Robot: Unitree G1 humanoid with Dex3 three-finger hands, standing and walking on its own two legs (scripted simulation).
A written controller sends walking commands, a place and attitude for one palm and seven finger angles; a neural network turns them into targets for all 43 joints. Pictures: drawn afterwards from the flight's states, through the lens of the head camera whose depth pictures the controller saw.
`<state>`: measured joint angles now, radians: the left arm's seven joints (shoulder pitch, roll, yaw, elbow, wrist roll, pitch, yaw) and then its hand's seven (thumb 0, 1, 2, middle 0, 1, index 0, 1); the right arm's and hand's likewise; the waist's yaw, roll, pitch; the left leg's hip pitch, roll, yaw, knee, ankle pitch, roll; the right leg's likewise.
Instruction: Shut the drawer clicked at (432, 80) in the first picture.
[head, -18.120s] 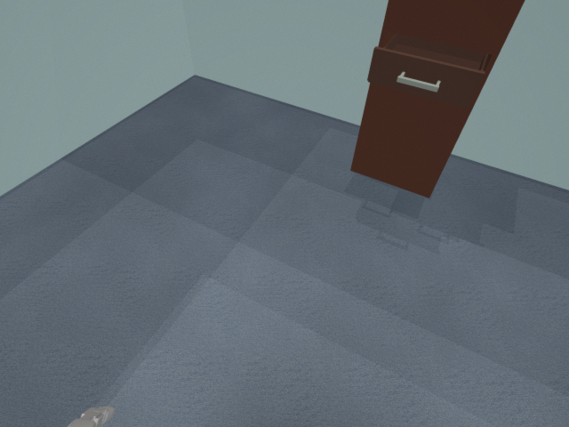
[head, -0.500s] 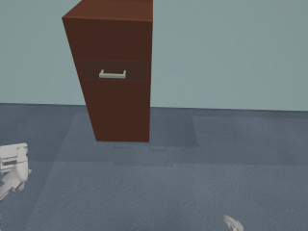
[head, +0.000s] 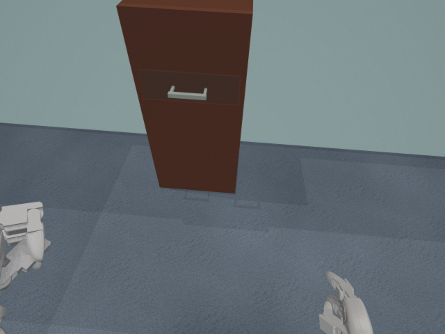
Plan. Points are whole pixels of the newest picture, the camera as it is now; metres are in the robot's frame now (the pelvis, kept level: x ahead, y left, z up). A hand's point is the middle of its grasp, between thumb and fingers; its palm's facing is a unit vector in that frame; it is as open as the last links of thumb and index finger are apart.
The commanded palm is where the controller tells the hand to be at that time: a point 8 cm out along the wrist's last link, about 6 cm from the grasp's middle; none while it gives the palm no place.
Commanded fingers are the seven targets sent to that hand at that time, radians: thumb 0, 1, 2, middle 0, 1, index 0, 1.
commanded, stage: stop stepping back and stand still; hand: left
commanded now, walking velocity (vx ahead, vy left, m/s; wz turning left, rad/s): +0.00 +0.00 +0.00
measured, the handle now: (188, 92) +0.95 +0.20 -0.10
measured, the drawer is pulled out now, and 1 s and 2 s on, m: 0.00 0.00 0.00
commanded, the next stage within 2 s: let the arm hang, fingers relaxed in 0.18 s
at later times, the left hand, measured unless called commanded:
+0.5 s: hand out of the picture +0.13 +0.23 -0.12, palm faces -0.03 -0.94 -0.33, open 3.0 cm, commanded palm none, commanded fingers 0.00 0.90 0.90 -0.92 -1.08 -0.92 -1.08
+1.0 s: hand out of the picture +0.01 +0.23 -0.15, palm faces +0.03 -0.95 -0.31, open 6.7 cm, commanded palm none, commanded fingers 0.00 0.90 0.90 -0.20 -0.30 -0.20 -0.30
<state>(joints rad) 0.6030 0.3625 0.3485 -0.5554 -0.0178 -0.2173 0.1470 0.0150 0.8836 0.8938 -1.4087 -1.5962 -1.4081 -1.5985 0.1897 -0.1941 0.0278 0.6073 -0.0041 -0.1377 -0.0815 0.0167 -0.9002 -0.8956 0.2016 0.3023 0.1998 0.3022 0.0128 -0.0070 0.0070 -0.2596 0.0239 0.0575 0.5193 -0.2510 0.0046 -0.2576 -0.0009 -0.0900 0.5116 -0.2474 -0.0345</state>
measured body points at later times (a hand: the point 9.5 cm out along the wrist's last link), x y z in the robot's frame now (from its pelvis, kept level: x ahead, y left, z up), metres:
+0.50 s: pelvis -0.01 +0.02 -0.01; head +0.02 +0.00 +0.44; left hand +0.13 +0.28 -0.09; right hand +0.12 -0.24 -0.13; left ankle +0.02 +0.12 -0.74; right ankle +0.02 -0.09 -0.74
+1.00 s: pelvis -0.01 +0.00 +0.01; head +0.00 -0.02 +0.46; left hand +0.00 +0.27 -0.13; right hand +0.01 -0.24 -0.16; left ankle +0.02 +0.12 -0.74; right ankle +0.02 -0.09 -0.74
